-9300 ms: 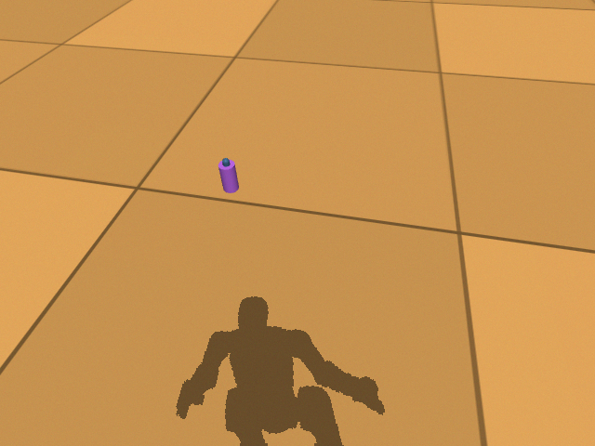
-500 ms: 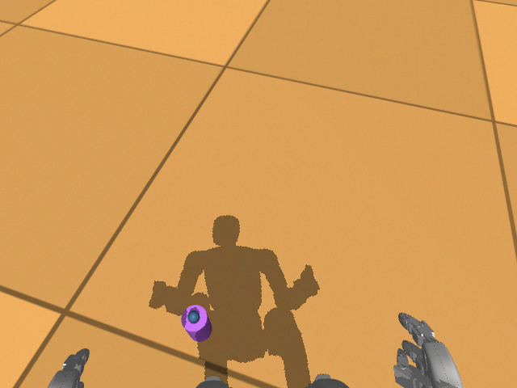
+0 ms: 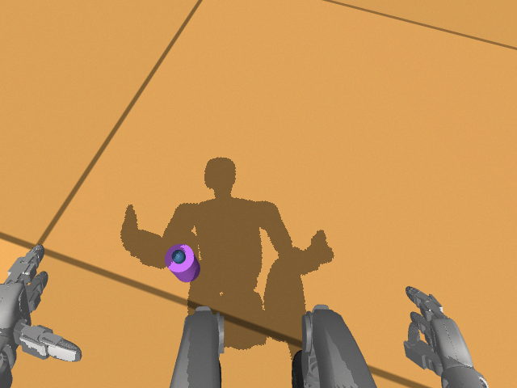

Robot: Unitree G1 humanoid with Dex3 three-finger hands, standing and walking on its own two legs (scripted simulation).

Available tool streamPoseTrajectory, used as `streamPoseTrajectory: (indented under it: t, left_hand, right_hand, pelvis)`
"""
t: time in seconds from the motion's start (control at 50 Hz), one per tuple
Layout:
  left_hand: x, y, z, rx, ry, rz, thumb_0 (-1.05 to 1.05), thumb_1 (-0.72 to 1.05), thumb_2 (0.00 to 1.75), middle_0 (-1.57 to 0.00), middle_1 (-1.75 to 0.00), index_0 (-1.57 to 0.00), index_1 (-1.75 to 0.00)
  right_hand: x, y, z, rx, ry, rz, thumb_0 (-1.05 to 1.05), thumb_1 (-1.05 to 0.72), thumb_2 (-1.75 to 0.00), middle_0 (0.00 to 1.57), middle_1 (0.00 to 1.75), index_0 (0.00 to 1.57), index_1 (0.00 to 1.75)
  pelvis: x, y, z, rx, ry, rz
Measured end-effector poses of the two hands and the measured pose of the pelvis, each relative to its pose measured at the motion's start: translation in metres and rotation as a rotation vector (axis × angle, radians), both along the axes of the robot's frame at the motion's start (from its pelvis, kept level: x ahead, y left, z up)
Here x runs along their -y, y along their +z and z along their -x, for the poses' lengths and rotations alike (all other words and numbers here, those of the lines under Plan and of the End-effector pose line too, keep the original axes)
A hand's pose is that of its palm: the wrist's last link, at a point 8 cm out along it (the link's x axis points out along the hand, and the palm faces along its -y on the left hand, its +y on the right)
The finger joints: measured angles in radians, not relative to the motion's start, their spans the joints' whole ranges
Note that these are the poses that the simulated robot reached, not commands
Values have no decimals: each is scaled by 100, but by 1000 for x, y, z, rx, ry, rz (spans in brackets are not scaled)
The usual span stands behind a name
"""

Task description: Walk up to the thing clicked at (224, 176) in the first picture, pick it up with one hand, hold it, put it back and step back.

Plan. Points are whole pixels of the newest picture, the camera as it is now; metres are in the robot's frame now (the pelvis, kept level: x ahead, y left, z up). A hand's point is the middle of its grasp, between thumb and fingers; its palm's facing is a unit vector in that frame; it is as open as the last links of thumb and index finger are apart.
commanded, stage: go down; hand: left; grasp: from the side
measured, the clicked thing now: (182, 262) +0.42 +0.22 -0.50
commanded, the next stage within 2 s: approach in 1.70 s
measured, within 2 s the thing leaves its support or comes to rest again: neither
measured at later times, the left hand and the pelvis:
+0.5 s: hand (61, 277) +0.31 +0.36 -0.14, palm faces +0.10 -0.98 -0.17, open 17.3 cm; pelvis -0.04 +0.01 -0.11, yaw -3 degrees
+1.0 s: hand (62, 268) +0.33 +0.38 -0.18, palm faces +0.11 -0.99 -0.12, open 17.5 cm; pelvis -0.05 +0.01 -0.17, yaw -4 degrees
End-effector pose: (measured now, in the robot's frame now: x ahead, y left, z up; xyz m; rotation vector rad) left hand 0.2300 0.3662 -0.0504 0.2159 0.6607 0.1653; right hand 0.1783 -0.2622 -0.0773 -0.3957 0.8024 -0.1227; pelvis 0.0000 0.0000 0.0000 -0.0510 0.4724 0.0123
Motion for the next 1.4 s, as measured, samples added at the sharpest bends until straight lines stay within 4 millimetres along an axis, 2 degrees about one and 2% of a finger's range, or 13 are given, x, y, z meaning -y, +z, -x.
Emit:
streamPoseTrajectory:
  t: [0.08,0.18,0.3,0.4,0.56,0.76,0.94,1.2,1.4]
  left_hand:
    - [-7,-17,-21,79,-10,20,-1,-53,8,-7,-11,-7,-10]
    - [-19,-38,-25,93,-1,23,-1,-54,9,-7,-12,-7,-11]
    - [-35,-52,-26,180,12,27,-1,-54,10,-6,-12,-6,-12]
    - [-43,-65,-39,257,-12,38,-1,-53,10,-6,-12,-6,-12]
    - [-48,-83,-61,306,-50,63,-1,-53,8,-6,-11,-6,-10]
    - [-64,-99,-62,362,-28,61,-1,-54,7,-6,-10,-6,-9]
    - [-65,-114,-75,414,-53,80,-1,-55,8,-5,-9,-5,-9]
    - [-77,-124,-78,450,-47,85,-1,-54,8,-5,-8,-4,-8]
    - [-78,-132,-86,468,-66,100,-1,-54,8,-5,-8,-4,-8]
  right_hand:
    - [1,-32,14,-62,-10,-2,1,-91,-90,20,30,20,30]
    - [-1,-64,34,-131,-25,-19,1,-90,-90,20,30,20,30]
    - [-2,-93,53,-190,-10,-14,1,-90,-90,20,30,21,30]
    - [0,-112,62,-202,4,12,1,-89,-90,20,30,21,30]
    - [3,-129,72,-202,-2,40,1,-90,-90,20,30,21,30]
    - [7,-157,85,-259,15,54,1,-91,-91,20,30,21,30]
    - [8,-181,89,-264,32,66,0,-92,-91,20,30,21,30]
    - [10,-199,101,-292,36,79,0,-92,-91,20,30,21,30]
    - [8,-204,105,-295,34,90,0,-92,-91,20,30,21,30]
  pelvis:
    - [-1,-23,7,-37,-8,5]
    - [-2,-45,14,-65,-15,10]
    - [-2,-69,25,-85,-18,14]
    - [-3,-90,34,-89,-20,24]
    - [-6,-115,42,-95,-29,40]
    - [-6,-141,46,-102,-30,41]
    - [-5,-166,52,-91,-34,46]
    - [-7,-186,55,-83,-39,52]
    - [-11,-196,57,-78,-41,61]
